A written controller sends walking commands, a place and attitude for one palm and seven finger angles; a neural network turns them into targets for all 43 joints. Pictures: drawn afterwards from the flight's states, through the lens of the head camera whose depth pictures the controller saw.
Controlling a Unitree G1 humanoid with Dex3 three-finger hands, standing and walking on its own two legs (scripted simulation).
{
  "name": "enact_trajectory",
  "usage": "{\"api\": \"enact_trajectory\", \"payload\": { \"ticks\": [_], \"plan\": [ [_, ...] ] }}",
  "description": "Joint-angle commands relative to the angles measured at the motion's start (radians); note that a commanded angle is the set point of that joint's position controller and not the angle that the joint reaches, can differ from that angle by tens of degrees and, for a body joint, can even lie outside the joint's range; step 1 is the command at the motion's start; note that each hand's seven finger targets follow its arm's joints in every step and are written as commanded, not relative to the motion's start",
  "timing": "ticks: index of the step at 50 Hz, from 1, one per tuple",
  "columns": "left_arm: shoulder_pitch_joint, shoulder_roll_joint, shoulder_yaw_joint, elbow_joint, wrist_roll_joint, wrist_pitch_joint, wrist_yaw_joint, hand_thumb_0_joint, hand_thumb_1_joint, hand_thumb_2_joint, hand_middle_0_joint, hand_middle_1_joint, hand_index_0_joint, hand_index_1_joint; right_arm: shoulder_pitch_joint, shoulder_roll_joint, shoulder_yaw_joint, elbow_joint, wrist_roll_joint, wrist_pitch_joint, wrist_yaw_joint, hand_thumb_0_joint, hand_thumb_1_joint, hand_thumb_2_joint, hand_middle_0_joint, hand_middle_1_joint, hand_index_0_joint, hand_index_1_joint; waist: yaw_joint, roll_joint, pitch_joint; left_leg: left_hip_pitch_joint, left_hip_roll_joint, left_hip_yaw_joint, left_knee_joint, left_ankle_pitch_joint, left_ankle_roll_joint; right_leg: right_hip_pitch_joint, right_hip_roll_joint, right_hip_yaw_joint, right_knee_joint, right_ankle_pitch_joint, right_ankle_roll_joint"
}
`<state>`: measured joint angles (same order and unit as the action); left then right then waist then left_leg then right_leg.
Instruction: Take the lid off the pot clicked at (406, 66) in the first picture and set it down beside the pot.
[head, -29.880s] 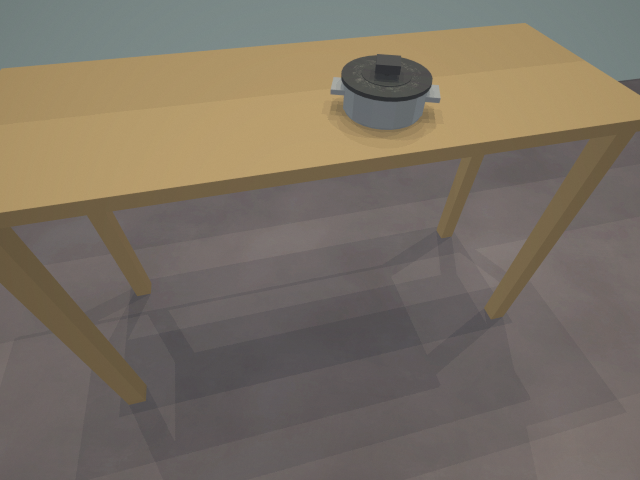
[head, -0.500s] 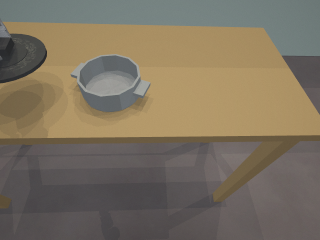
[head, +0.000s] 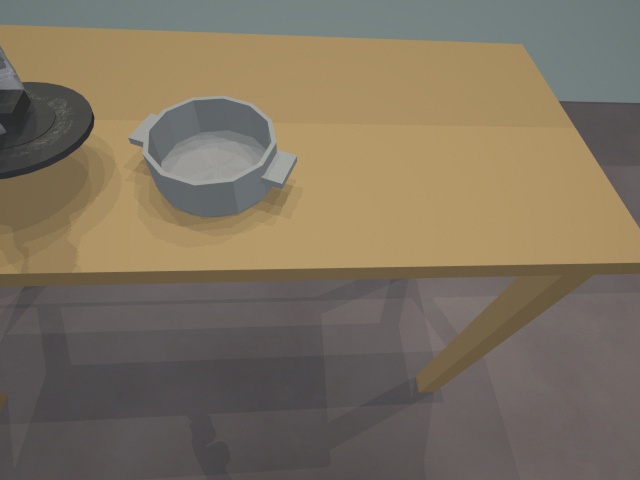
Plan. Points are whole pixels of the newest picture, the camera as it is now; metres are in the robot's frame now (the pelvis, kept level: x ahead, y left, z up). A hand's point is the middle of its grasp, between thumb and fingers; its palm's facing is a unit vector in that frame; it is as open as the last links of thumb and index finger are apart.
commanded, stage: lower the lid onto the table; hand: left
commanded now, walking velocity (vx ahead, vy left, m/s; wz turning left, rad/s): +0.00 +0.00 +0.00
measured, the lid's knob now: out of the picture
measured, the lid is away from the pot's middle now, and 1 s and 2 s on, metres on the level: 0.22 0.24 0.24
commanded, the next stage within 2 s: open the fingers wide in 0.84 s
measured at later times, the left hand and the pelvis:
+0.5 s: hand out of the picture +0.48 +0.33 +0.16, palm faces -0.44 -0.23 -0.87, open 8.1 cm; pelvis +0.00 +0.00 -0.01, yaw +0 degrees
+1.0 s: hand out of the picture +0.48 +0.33 +0.13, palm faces -0.42 -0.19 -0.89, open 8.1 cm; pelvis -0.01 +0.01 -0.02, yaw -1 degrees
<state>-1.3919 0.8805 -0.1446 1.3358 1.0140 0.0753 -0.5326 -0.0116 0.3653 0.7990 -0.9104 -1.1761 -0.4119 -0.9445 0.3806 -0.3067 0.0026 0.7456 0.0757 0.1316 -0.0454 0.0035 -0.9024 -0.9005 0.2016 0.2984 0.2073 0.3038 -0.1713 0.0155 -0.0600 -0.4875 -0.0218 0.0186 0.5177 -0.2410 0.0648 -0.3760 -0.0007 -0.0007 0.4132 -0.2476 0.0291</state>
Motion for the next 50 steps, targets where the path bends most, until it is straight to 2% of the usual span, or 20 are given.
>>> {"api": "enact_trajectory", "payload": {
  "ticks": [1, 6, 8, 10, 11, 12, 15, 20, 22, 25, 31, 35, 37, 39, 42, 45, 46, 47, 49, 50],
  "plan": [
    [-0.523, 0.255, 0.037, -0.235, 0.005, -0.014, 0.046, 0.0, 0.717, 0.953, -0.972, -1.197, -0.645, -1.079, 0.129, -0.199, -0.058, -0.042, -0.002, -0.006, -0.022, 0.0, -0.9, -0.9, 0.2, 0.3, 0.2, 0.3, 0.012, 0.136, -0.415, 0.415, -0.006, -0.032, 0.024, 0.48, -0.001, -0.005, 0.069, -0.041, -0.008, 0.304, -0.052],
    [-0.484, 0.249, 0.029, -0.183, 0.003, -0.02, 0.047, 0.0, 0.717, 0.953, -0.972, -1.197, -0.645, -1.079, 0.141, -0.197, -0.056, -0.035, 0.001, -0.008, -0.028, 0.0, -0.9, -0.9, 0.2, 0.3, 0.2, 0.3, 0.001, 0.13, -0.39, 0.398, -0.004, -0.028, 0.038, 0.452, 0.003, -0.034, 0.073, -0.041, -0.003, 0.285, -0.047],
    [-0.499, 0.296, 0.05, -0.174, 0.015, -0.024, 0.053, 0.0, 0.717, 0.953, -0.972, -1.197, -0.645, -1.079, 0.136, -0.2, -0.052, -0.038, -0.002, -0.002, -0.029, 0.0, -0.9, -0.9, 0.2, 0.3, 0.2, 0.3, -0.001, 0.128, -0.395, 0.364, -0.009, -0.026, 0.045, 0.405, 0.01, -0.029, 0.072, -0.034, 0.003, 0.277, -0.043],
    [-0.548, 0.282, 0.039, -0.214, 0.009, -0.024, 0.055, 0.0, 0.717, 0.953, -0.972, -1.197, -0.645, -1.079, 0.141, -0.2, -0.058, -0.037, -0.001, -0.001, -0.029, 0.0, -0.9, -0.9, 0.2, 0.3, 0.2, 0.3, -0.005, 0.162, -0.421, 0.394, -0.002, -0.037, 0.046, 0.42, 0.007, -0.043, 0.071, -0.035, 0.003, 0.27, -0.044],
    [-0.572, 0.233, 0.01, -0.278, -0.003, -0.033, 0.05, 0.0, 0.717, 0.953, -0.972, -1.197, -0.645, -1.079, 0.143, -0.197, -0.062, -0.038, 0.002, -0.004, -0.03, 0.0, -0.9, -0.9, 0.2, 0.3, 0.2, 0.3, 0.002, 0.24, -0.459, 0.477, 0.011, -0.045, 0.057, 0.553, -0.012, -0.076, 0.072, -0.045, 0.011, 0.293, -0.051],
    [-0.591, 0.278, 0.049, -0.293, 0.007, -0.034, 0.055, 0.0, 0.717, 0.953, -0.972, -1.197, -0.645, -1.079, 0.152, -0.2, -0.068, -0.034, -0.006, -0.003, -0.025, 0.0, -0.9, -0.9, 0.2, 0.3, 0.2, 0.3, 0.006, 0.271, -0.493, 0.519, 0.016, -0.061, 0.079, 0.602, -0.018, -0.096, 0.081, -0.041, 0.012, 0.282, -0.046],
    [-0.489, 0.272, 0.057, -0.181, 0.008, -0.033, 0.052, 0.0, 0.717, 0.953, -0.972, -1.197, -0.645, -1.079, 0.164, -0.198, -0.063, -0.027, -0.004, -0.007, -0.026, 0.0, -0.9, -0.9, 0.2, 0.3, 0.2, 0.3, -0.007, 0.168, -0.431, 0.439, 0.008, -0.049, 0.087, 0.531, -0.005, -0.098, 0.083, -0.042, 0.017, 0.274, -0.04],
    [-0.504, 0.185, 0.001, -0.209, -0.006, -0.032, 0.049, 0.0, 0.717, 0.953, -0.972, -1.197, -0.645, -1.079, 0.167, -0.194, -0.072, -0.025, -0.004, 0.005, -0.021, 0.0, -0.9, -0.9, 0.2, 0.3, 0.2, 0.3, -0.013, 0.207, -0.423, 0.468, 0.018, -0.068, 0.097, 0.564, -0.018, -0.159, 0.084, -0.053, 0.025, 0.252, -0.045],
    [-0.511, 0.235, 0.038, -0.232, -0.003, -0.042, 0.05, 0.0, 0.717, 0.953, -0.972, -1.197, -0.645, -1.079, 0.171, -0.201, -0.069, -0.026, -0.005, 0.006, -0.021, 0.0, -0.9, -0.9, 0.2, 0.3, 0.2, 0.3, -0.004, 0.208, -0.442, 0.476, 0.021, -0.074, 0.105, 0.588, -0.023, -0.161, 0.086, -0.051, 0.032, 0.252, -0.044],
    [-0.475, 0.242, 0.041, -0.169, -0.001, -0.041, 0.056, 0.0, 0.717, 0.953, -0.972, -1.197, -0.645, -1.079, 0.169, -0.198, -0.062, -0.026, -0.004, 0.003, -0.028, 0.0, -0.9, -0.9, 0.2, 0.3, 0.2, 0.3, -0.016, 0.13, -0.394, 0.374, 0.004, -0.051, 0.094, 0.416, 0.002, -0.13, 0.082, -0.046, 0.033, 0.23, -0.042],
    [-0.529, 0.258, 0.036, -0.221, 0.002, -0.071, 0.072, 0.0, 0.717, 0.953, -0.972, -1.197, -0.645, -1.079, 0.17, -0.196, -0.055, -0.032, -0.001, 0.0, -0.04, 0.0, -0.9, -0.9, 0.2, 0.3, 0.2, 0.3, -0.007, 0.223, -0.442, 0.409, 0.01, -0.057, 0.104, 0.437, -0.009, -0.156, 0.082, -0.048, 0.053, 0.215, -0.052],
    [-0.489, 0.283, 0.054, -0.135, 0.011, -0.073, 0.078, 0.0, 0.717, 0.953, -0.972, -1.197, -0.645, -1.079, 0.178, -0.2, -0.049, -0.028, -0.003, -0.004, -0.047, 0.0, -0.9, -0.9, 0.2, 0.3, 0.2, 0.3, -0.022, 0.153, -0.401, 0.339, 0.006, -0.055, 0.109, 0.334, 0.003, -0.163, 0.085, -0.047, 0.057, 0.186, -0.045],
    [-0.509, 0.31, 0.07, -0.168, 0.014, -0.082, 0.081, 0.0, 0.717, 0.953, -0.972, -1.197, -0.645, -1.079, 0.183, -0.204, -0.05, -0.025, -0.003, -0.001, -0.048, 0.0, -0.9, -0.9, 0.2, 0.3, 0.2, 0.3, -0.015, 0.182, -0.439, 0.353, 0.008, -0.053, 0.115, 0.36, -0.002, -0.159, 0.083, -0.044, 0.068, 0.197, -0.046],
    [-0.491, 0.238, 0.02, -0.127, 0.011, -0.078, 0.08, 0.0, 0.717, 0.953, -0.972, -1.197, -0.645, -1.079, 0.187, -0.197, -0.051, -0.025, -0.001, -0.005, -0.048, 0.0, -0.9, -0.9, 0.2, 0.3, 0.2, 0.3, -0.024, 0.194, -0.408, 0.354, 0.01, -0.06, 0.123, 0.371, -0.005, -0.201, 0.087, -0.049, 0.071, 0.186, -0.05],
    [-0.492, 0.272, 0.045, -0.138, 0.012, -0.08, 0.081, 0.0, 0.717, 0.953, -0.972, -1.197, -0.645, -1.079, 0.197, -0.208, -0.05, -0.019, -0.003, 0.001, -0.051, 0.0, -0.9, -0.9, 0.2, 0.3, 0.2, 0.3, -0.022, 0.179, -0.413, 0.35, 0.019, -0.068, 0.126, 0.366, -0.008, -0.214, 0.087, -0.05, 0.077, 0.173, -0.048],
    [-0.479, 0.211, 0.001, -0.099, 0.013, -0.074, 0.079, 0.0, 0.717, 0.953, -0.972, -1.197, -0.645, -1.079, 0.203, -0.201, -0.051, -0.018, -0.002, 0.0, -0.051, 0.0, -0.9, -0.9, 0.2, 0.3, 0.2, 0.3, -0.036, 0.182, -0.391, 0.33, 0.016, -0.063, 0.131, 0.343, -0.004, -0.234, 0.089, -0.052, 0.081, 0.166, -0.05],
    [-0.469, 0.227, 0.021, -0.13, 0.004, -0.083, 0.079, 0.0, 0.717, 0.953, -0.972, -1.197, -0.645, -1.079, 0.21, -0.2, -0.05, -0.018, 0.001, -0.002, -0.051, 0.0, -0.9, -0.9, 0.2, 0.3, 0.2, 0.3, -0.023, 0.178, -0.414, 0.356, 0.023, -0.069, 0.134, 0.402, -0.012, -0.226, 0.088, -0.058, 0.09, 0.179, -0.052],
    [-0.287, 0.299, 0.139, -0.236, 0.006, -0.096, 0.091, 0.0, 0.717, 0.953, -0.972, -1.197, -0.645, -1.079, 0.2, -0.189, -0.067, -0.074, -0.002, 0.006, -0.033, 0.0, -0.9, -0.9, 0.2, 0.3, 0.2, 0.3, 0.053, 0.211, -0.515, 0.397, 0.007, -0.083, 0.155, 0.555, -0.027, -0.165, 0.091, -0.062, 0.12, 0.221, -0.06],
    [-0.229, 0.276, 0.145, -0.319, 0.027, -0.164, 0.111, 0.0, 0.686, 0.929, -0.938, -1.186, -0.627, -1.073, 0.174, -0.18, -0.073, -0.092, -0.014, 0.037, -0.037, 0.0, -0.9, -0.9, 0.2, 0.3, 0.2, 0.3, 0.044, 0.247, -0.529, 0.441, 0.027, -0.085, 0.186, 0.651, -0.046, -0.234, 0.093, -0.061, 0.128, 0.207, -0.061],
    [-0.237, 0.243, 0.123, -0.331, 0.014, -0.164, 0.112, 0.0, 0.67, 0.916, -0.921, -1.18, -0.618, -1.07, 0.173, -0.174, -0.077, -0.089, -0.015, 0.046, -0.035, 0.0, -0.9, -0.9, 0.2, 0.3, 0.2, 0.3, 0.03, 0.208, -0.501, 0.43, 0.03, -0.084, 0.183, 0.62, -0.036, -0.245, 0.093, -0.061, 0.118, 0.193, -0.055]
  ]
}}
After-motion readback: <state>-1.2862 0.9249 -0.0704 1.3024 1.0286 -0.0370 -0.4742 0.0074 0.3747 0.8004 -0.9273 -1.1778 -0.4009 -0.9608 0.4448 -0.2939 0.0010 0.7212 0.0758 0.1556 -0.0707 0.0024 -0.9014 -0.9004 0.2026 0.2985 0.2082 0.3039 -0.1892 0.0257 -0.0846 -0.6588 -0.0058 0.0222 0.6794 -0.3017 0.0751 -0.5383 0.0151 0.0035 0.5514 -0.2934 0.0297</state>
